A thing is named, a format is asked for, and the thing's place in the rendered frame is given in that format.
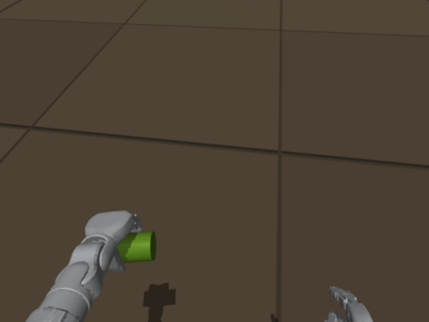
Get left robot hand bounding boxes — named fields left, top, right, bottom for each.
left=85, top=211, right=143, bottom=272

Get can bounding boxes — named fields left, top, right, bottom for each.
left=117, top=231, right=156, bottom=263

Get left robot arm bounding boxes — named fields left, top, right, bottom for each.
left=25, top=233, right=117, bottom=322

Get right robot hand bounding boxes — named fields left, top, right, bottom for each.
left=324, top=286, right=373, bottom=322

